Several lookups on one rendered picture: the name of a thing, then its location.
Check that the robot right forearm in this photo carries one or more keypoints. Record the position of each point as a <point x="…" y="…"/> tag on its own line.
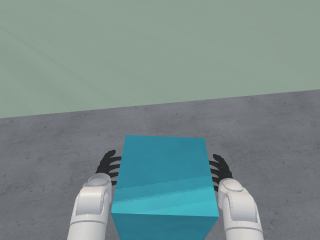
<point x="240" y="213"/>

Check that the carton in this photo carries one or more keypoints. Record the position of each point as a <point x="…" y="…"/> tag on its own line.
<point x="164" y="189"/>

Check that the right robot hand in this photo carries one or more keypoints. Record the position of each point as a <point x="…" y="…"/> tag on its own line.
<point x="223" y="171"/>

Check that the robot left forearm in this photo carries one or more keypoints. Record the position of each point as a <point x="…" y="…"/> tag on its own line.
<point x="91" y="208"/>

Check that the left robot hand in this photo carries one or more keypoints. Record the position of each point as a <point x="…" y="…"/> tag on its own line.
<point x="105" y="166"/>

